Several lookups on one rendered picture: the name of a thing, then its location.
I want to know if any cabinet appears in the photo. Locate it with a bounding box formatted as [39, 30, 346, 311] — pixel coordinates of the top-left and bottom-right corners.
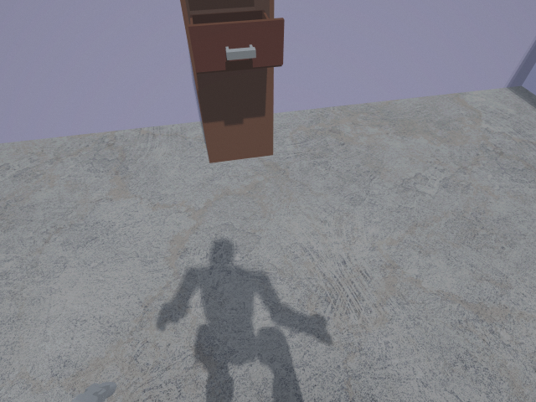
[180, 0, 274, 163]

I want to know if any handle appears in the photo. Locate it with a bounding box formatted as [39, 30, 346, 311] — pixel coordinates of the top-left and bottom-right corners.
[225, 44, 256, 60]

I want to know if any robot left hand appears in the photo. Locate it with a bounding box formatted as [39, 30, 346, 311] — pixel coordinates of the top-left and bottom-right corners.
[72, 382, 116, 402]

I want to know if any drawer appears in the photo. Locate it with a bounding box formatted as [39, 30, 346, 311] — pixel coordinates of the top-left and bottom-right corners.
[188, 10, 285, 74]

